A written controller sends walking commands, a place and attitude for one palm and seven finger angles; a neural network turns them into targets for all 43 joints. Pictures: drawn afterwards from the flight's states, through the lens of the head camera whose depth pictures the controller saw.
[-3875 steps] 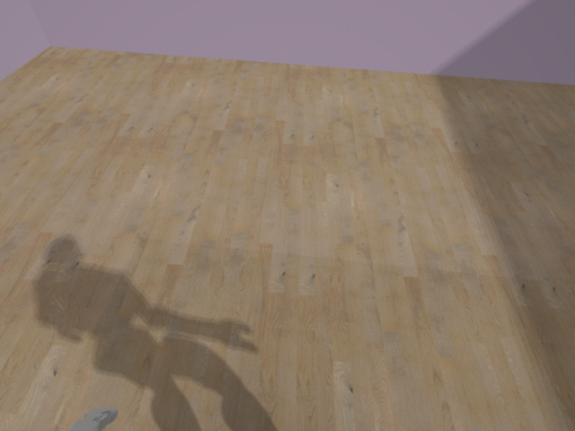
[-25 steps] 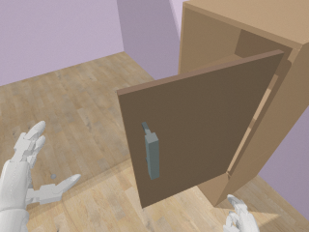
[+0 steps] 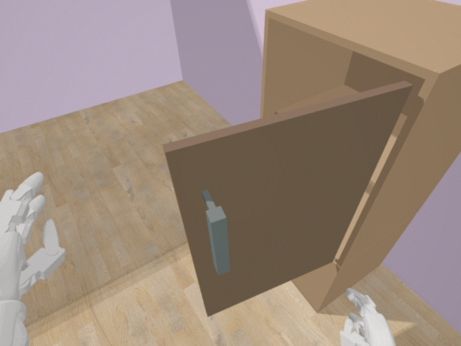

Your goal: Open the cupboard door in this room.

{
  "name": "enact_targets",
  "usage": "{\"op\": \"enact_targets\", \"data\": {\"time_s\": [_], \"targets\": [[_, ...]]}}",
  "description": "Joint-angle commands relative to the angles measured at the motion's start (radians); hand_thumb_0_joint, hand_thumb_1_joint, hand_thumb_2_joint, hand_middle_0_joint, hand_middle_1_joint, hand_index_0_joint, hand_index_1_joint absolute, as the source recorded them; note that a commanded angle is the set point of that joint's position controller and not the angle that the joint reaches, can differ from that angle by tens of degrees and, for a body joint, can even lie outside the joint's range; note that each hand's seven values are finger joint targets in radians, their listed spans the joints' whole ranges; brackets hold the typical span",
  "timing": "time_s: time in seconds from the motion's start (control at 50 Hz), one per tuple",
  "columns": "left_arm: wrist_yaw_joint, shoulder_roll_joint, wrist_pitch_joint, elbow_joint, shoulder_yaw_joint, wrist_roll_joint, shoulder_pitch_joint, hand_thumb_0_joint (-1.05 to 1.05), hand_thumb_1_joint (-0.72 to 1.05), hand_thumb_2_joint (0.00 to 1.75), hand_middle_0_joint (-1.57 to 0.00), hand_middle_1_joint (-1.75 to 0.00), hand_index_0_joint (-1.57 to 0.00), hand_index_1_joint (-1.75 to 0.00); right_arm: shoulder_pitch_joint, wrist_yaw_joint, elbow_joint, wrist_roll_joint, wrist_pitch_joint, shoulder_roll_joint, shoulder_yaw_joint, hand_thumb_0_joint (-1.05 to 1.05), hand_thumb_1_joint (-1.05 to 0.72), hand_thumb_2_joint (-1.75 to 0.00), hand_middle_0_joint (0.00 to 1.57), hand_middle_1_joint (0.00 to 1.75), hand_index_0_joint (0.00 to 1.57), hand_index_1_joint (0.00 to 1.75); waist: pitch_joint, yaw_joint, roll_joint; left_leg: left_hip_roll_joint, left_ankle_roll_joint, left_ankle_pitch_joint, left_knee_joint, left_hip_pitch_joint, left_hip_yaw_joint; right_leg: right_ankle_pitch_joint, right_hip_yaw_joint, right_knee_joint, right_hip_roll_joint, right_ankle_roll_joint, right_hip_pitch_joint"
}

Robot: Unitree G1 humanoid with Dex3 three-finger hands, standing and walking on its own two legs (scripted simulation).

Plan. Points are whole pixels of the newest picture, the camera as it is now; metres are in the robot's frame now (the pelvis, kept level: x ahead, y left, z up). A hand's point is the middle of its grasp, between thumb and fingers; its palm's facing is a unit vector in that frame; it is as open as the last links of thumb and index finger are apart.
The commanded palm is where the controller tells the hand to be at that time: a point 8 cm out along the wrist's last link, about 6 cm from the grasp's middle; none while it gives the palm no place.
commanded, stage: draw the hand back to the body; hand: left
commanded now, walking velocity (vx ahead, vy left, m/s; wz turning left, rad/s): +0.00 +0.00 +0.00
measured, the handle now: (214, 233) +0.28 +0.07 +0.08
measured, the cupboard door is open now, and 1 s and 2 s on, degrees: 81 81 81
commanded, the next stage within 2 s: step back with the hand held close in 0.16 s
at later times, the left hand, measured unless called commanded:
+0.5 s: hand (46, 256) +0.17 +0.27 +0.16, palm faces +0.40 -0.79 -0.46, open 7.4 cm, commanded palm +0.11 +0.31 +0.18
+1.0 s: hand (2, 315) +0.10 +0.28 +0.15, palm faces +0.44 -0.79 -0.44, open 7.4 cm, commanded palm +0.04 +0.32 +0.18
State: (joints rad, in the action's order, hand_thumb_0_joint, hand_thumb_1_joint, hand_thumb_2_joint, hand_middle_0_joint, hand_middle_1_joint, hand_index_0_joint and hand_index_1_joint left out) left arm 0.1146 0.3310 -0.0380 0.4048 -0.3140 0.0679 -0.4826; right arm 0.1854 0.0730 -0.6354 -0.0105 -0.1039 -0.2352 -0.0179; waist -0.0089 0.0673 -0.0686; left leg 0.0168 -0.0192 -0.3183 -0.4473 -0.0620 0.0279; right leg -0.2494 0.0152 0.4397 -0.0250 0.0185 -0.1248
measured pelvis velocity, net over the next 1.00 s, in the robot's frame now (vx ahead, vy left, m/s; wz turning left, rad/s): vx -0.11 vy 0.02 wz -0.01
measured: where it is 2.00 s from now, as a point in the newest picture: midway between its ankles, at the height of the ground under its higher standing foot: outside the picture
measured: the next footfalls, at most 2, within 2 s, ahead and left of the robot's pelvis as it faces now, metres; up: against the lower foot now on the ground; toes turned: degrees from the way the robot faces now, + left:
right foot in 1.28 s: -0.20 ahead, -0.11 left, +0.00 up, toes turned +0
left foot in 1.54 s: -0.13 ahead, +0.09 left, +0.00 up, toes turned -2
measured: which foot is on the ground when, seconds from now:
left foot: down 0.00-1.00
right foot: down 0.00-1.00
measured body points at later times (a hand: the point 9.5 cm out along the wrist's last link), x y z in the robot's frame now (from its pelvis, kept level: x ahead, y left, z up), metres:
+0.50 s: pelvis -0.03 +0.01 +0.00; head -0.03 -0.01 +0.45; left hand +0.15 +0.31 +0.18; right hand +0.15 -0.23 -0.08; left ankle -0.04 +0.11 -0.74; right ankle +0.00 -0.11 -0.74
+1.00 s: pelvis -0.11 +0.02 -0.02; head -0.10 +0.03 +0.43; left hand +0.07 +0.32 +0.17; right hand +0.06 -0.22 -0.10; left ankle -0.05 +0.11 -0.74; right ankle +0.00 -0.11 -0.74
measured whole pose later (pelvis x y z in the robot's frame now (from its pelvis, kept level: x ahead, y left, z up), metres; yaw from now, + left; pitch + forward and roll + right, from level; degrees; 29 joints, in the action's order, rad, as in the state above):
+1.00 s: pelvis -0.11 +0.02 -0.02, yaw +0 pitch -1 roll +0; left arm 0.16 0.37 -0.19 0.50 -0.40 0.00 -0.49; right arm 0.21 0.07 -0.58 0.00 -0.05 -0.22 -0.01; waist -0.04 0.00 0.01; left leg 0.04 -0.05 -0.35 -0.70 -0.40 -0.01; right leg -0.15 -0.01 0.59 0.01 -0.01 -0.42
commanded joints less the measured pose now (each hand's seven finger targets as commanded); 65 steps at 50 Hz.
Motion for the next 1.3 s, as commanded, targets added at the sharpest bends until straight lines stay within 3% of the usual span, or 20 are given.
{"op": "enact_targets", "data": {"time_s": [0.0, 0.12, 0.24, 0.26, 0.28, 0.32, 0.36, 0.42, 0.56, 0.68, 0.82, 0.92, 0.96, 0.98, 1.04, 1.06, 1.1, 1.2, 1.24, 1.28], "targets": [[0.021, 0.222, -0.078, 0.246, -0.145, -0.004, 0.092, 0.00, 0.90, 0.90, -0.20, -0.30, -0.20, -0.30, -0.125, 0.005, 0.164, -0.001, -0.063, -0.088, 0.032, 0.00, -0.90, -0.90, 0.20, 0.30, 0.20, 0.30, 0.104, 0.005, -0.011, -0.028, -0.004, 0.373, 0.056, -0.044, -0.016, 0.287, -0.014, -0.047, 0.037, 0.006, 0.087], [0.017, 0.196, -0.073, 0.185, -0.133, -0.002, 0.094, 0.00, 0.90, 0.90, -0.20, -0.30, -0.20, -0.30, -0.131, 0.004, 0.157, -0.003, -0.062, -0.085, 0.030, 0.00, -0.90, -0.90, 0.20, 0.30, 0.20, 0.30, 0.022, -0.001, 0.008, -0.031, -0.003, 0.282, 0.079, -0.071, -0.013, 0.194, -0.010, -0.071, 0.030, 0.006, 0.050], [0.013, 0.188, -0.083, 0.185, -0.120, -0.002, 0.110, 0.00, 0.90, 0.90, -0.20, -0.30, -0.20, -0.30, -0.138, 0.002, 0.157, -0.003, -0.067, -0.088, 0.030, 0.00, -0.90, -0.90, 0.20, 0.30, 0.20, 0.30, 0.030, 0.001, 0.004, -0.029, -0.008, 0.230, 0.085, -0.068, -0.010, 0.140, -0.015, -0.084, 0.030, 0.005, 0.046], [0.017, 0.213, -0.093, 0.251, -0.123, -0.005, 0.208, 0.00, 0.90, 0.90, -0.20, -0.30, -0.20, -0.30, -0.143, 0.002, 0.158, -0.003, -0.075, -0.092, 0.029, 0.00, -0.90, -0.90, 0.20, 0.30, 0.20, 0.30, 0.065, -0.005, -0.011, -0.025, -0.010, 0.230, 0.084, -0.056, -0.008, 0.143, -0.018, -0.084, 0.032, 0.005, 0.057], [0.036, 0.386, -0.150, 0.281, -0.297, -0.013, 0.375, 0.00, 0.90, 0.90, -0.20, -0.30, -0.20, -0.30, -0.115, 0.004, 0.199, -0.017, -0.063, -0.097, 0.012, 0.00, -0.90, -0.90, 0.20, 0.30, 0.20, 0.30, -0.051, -0.040, -0.060, -0.040, -0.025, 0.137, 0.086, -0.134, 0.027, 0.162, -0.124, -0.129, 0.073, 0.007, -0.030], [0.018, 0.257, -0.157, 0.145, -0.209, -0.012, 0.153, 0.00, 0.90, 0.90, -0.20, -0.30, -0.20, -0.30, -0.115, 0.006, 0.168, -0.004, -0.046, -0.095, 0.030, 0.00, -0.90, -0.90, 0.20, 0.30, 0.20, 0.30, -0.005, -0.046, 0.091, -0.039, -0.033, 0.158, 0.046, -0.108, 0.034, 0.196, -0.147, -0.149, 0.098, 0.007, -0.046], [0.006, 0.193, -0.151, 0.129, -0.151, -0.018, 0.061, 0.00, 0.90, 0.90, -0.20, -0.30, -0.20, -0.30, -0.109, -0.001, 0.179, 0.000, -0.021, -0.105, 0.040, 0.00, -0.90, -0.90, 0.20, 0.30, 0.20, 0.30, 0.037, -0.053, 0.105, -0.044, -0.028, 0.221, 0.030, -0.091, 0.024, 0.254, -0.136, -0.133, 0.106, 0.003, -0.038], [0.009, 0.194, -0.159, 0.157, -0.152, -0.022, -0.012, 0.00, 0.90, 0.90, -0.20, -0.30, -0.20, -0.30, -0.112, -0.001, 0.188, 0.003, 0.005, -0.112, 0.052, 0.00, -0.90, -0.90, 0.20, 0.30, 0.20, 0.30, 0.105, -0.052, 0.037, -0.067, -0.022, 0.294, 0.045, -0.111, 0.024, 0.321, -0.116, -0.079, 0.105, -0.004, -0.004], [0.036, 0.275, -0.175, 0.276, -0.230, -0.026, -0.042, 0.00, 0.90, 0.90, -0.20, -0.30, -0.20, -0.30, -0.116, 0.014, 0.229, -0.005, 0.034, -0.103, 0.067, 0.00, -0.90, -0.90, 0.20, 0.30, 0.20, 0.30, 0.170, -0.049, 0.063, -0.087, -0.027, 0.306, 0.049, -0.203, 0.047, 0.363, -0.110, 0.005, 0.096, -0.013, 0.033], [0.048, 0.273, -0.195, 0.318, -0.247, -0.044, -0.041, 0.00, 0.90, 0.90, -0.20, -0.30, -0.20, -0.30, -0.107, 0.023, 0.239, -0.001, 0.017, -0.119, 0.072, 0.00, -0.90, -0.90, 0.20, 0.30, 0.20, 0.30, 0.134, -0.041, -0.092, -0.139, -0.067, 0.132, 0.132, -0.416, 0.099, 0.266, -0.075, 0.155, 0.048, -0.032, 0.112], [0.048, 0.224, -0.205, 0.244, -0.209, -0.071, 0.037, 0.00, 0.90, 0.90, -0.20, -0.30, -0.20, -0.30, -0.066, 0.016, 0.233, -0.003, 0.000, -0.130, 0.079, 0.00, -0.90, -0.90, 0.20, 0.30, 0.20, 0.30, -0.003, -0.068, 0.031, -0.138, -0.095, -0.331, 0.099, -0.673, 0.112, 0.068, -0.149, 0.174, 0.069, -0.021, 0.070], [0.062, 0.252, -0.225, 0.313, -0.208, -0.065, 0.080, 0.00, 0.90, 0.90, -0.20, -0.30, -0.20, -0.30, -0.052, 0.006, 0.217, 0.007, -0.006, -0.118, 0.073, 0.00, -0.90, -0.90, 0.20, 0.30, 0.20, 0.30, 0.014, -0.082, 0.156, -0.045, -0.045, -0.238, -0.152, -0.388, 0.071, -0.258, -0.278, -0.091, 0.184, 0.051, -0.286], [0.072, 0.271, -0.234, 0.337, -0.228, -0.060, 0.055, 0.00, 0.90, 0.90, -0.20, -0.30, -0.20, -0.30, -0.053, 0.006, 0.211, 0.011, -0.008, -0.110, 0.063, 0.00, -0.90, -0.90, 0.20, 0.30, 0.20, 0.30, 0.057, -0.083, 0.136, -0.048, -0.041, -0.190, -0.147, -0.319, 0.079, -0.247, -0.236, -0.067, 0.182, 0.048, -0.328], [0.081, 0.297, -0.241, 0.353, -0.257, -0.059, 0.035, 0.00, 0.90, 0.90, -0.20, -0.30, -0.20, -0.30, -0.060, 0.011, 0.209, 0.012, -0.009, -0.117, 0.066, 0.00, -0.90, -0.90, 0.20, 0.30, 0.20, 0.30, 0.071, -0.080, 0.072, -0.065, -0.046, -0.194, -0.094, -0.328, 0.098, -0.215, -0.206, -0.026, 0.160, 0.039, -0.303], [0.084, 0.271, -0.254, 0.393, -0.282, -0.065, -0.002, 0.00, 0.90, 0.90, -0.20, -0.30, -0.20, -0.30, -0.065, 0.016, 0.227, 0.011, -0.024, -0.127, 0.067, 0.00, -0.90, -0.90, 0.20, 0.30, 0.20, 0.30, 0.110, -0.069, -0.173, -0.237, -0.119, -0.358, 0.214, -0.618, 0.283, -0.044, -0.059, 0.365, 0.005, -0.034, 0.000], [0.083, 0.279, -0.258, 0.388, -0.300, -0.070, 0.004, 0.00, 0.90, 0.90, -0.20, -0.30, -0.20, -0.30, -0.066, 0.017, 0.227, 0.017, -0.032, -0.113, 0.072, 0.00, -0.90, -0.90, 0.20, 0.30, 0.20, 0.30, 0.112, -0.062, -0.194, -0.297, -0.147, -0.344, 0.265, -0.686, 0.325, -0.056, -0.044, 0.493, -0.018, -0.045, 0.054], [0.084, 0.278, -0.259, 0.360, -0.297, -0.066, -0.008, 0.00, 0.90, 0.90, -0.20, -0.30, -0.20, -0.30, -0.053, 0.014, 0.206, 0.020, -0.043, -0.101, 0.082, 0.00, -0.90, -0.90, 0.20, 0.30, 0.20, 0.30, 0.099, -0.071, -0.135, -0.321, -0.166, -0.208, 0.236, -0.630, 0.308, -0.135, -0.073, 0.568, -0.020, -0.038, -0.013], [0.065, 0.207, -0.254, 0.294, -0.204, -0.043, -0.025, 0.00, 0.90, 0.90, -0.20, -0.30, -0.20, -0.30, -0.039, -0.008, 0.142, 0.020, -0.084, -0.103, 0.076, 0.00, -0.90, -0.90, 0.20, 0.30, 0.20, 0.30, 0.069, -0.076, -0.085, -0.249, -0.105, 0.193, 0.104, -0.296, 0.229, -0.178, -0.024, 0.161, -0.016, -0.031, -0.163], [0.050, 0.206, -0.261, 0.295, -0.182, -0.039, 0.011, 0.00, 0.90, 0.90, -0.20, -0.30, -0.20, -0.30, -0.049, -0.016, 0.118, 0.027, -0.090, -0.117, 0.072, 0.00, -0.90, -0.90, 0.20, 0.30, 0.20, 0.30, 0.112, -0.068, -0.108, -0.234, -0.089, 0.371, 0.066, -0.181, 0.214, -0.065, -0.031, 0.014, -0.015, -0.029, -0.157], [0.046, 0.260, -0.268, 0.299, -0.217, -0.042, 0.003, 0.00, 0.90, 0.90, -0.20, -0.30, -0.20, -0.30, -0.053, -0.016, 0.102, 0.026, -0.082, -0.113, 0.074, 0.00, -0.90, -0.90, 0.20, 0.30, 0.20, 0.30, 0.196, -0.061, -0.053, -0.180, -0.058, 0.548, -0.036, -0.092, 0.122, 0.297, -0.070, -0.057, 0.037, -0.026, -0.111]]}}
